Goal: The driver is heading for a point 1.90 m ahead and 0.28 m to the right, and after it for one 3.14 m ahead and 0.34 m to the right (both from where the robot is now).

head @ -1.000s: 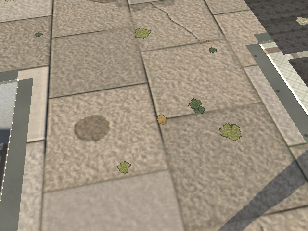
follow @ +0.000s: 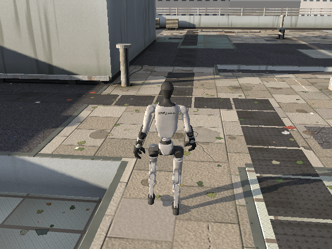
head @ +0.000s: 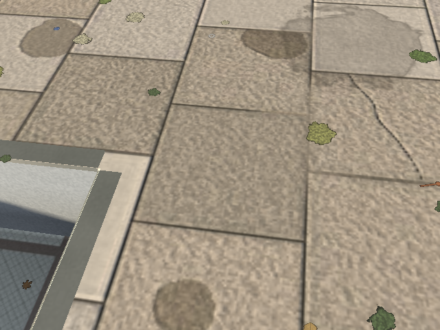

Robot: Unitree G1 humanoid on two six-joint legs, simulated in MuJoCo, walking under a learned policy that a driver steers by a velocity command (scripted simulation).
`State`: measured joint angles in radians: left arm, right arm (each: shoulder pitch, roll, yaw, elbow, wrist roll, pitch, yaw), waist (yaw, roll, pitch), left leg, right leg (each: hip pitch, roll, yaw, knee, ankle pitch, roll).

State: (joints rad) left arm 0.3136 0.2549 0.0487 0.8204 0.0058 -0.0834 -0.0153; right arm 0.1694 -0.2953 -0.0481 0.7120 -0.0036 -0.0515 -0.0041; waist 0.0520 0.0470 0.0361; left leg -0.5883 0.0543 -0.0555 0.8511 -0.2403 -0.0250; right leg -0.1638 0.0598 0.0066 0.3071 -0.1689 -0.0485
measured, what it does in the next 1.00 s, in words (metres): walks ahead: left foot, then right foot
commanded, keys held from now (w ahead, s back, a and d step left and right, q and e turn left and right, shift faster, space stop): no key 1.00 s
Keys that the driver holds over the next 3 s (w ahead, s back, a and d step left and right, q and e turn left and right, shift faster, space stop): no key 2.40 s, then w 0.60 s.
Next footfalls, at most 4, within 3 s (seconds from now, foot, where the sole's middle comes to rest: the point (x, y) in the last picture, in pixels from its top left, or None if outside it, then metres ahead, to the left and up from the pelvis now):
0.16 left None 0.22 0.13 -0.78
0.42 right None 0.15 -0.12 -0.78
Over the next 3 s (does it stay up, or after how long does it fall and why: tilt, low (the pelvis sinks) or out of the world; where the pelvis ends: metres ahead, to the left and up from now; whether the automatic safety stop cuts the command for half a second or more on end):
stays up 0.33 0.03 -0.01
